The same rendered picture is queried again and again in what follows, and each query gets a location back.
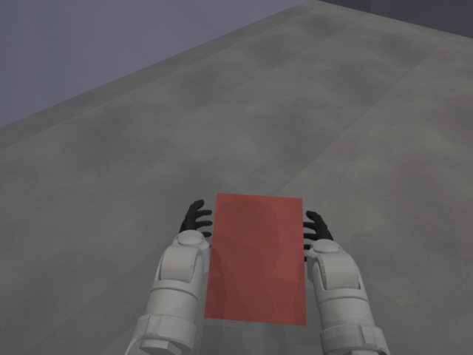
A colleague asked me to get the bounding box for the left robot forearm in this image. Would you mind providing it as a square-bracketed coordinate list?
[124, 230, 210, 355]

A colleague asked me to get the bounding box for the carton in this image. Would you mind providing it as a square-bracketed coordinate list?
[204, 193, 307, 326]

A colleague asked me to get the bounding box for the right robot forearm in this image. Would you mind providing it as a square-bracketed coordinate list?
[307, 239, 391, 355]

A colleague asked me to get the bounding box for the robot left hand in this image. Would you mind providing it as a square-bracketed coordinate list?
[179, 200, 212, 247]

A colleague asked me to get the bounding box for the robot right hand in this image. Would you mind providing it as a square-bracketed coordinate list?
[303, 211, 334, 262]

